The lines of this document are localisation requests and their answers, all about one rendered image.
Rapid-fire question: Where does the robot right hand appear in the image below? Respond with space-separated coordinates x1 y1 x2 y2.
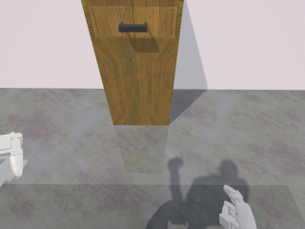
219 184 257 229

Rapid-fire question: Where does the handle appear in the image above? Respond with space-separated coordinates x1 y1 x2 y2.
118 22 148 32

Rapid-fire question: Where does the drawer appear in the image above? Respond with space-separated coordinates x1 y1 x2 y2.
88 6 178 37

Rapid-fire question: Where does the cabinet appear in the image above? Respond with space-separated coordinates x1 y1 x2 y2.
81 0 184 126

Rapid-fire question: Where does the robot left hand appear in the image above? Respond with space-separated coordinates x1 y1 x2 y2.
0 132 28 186

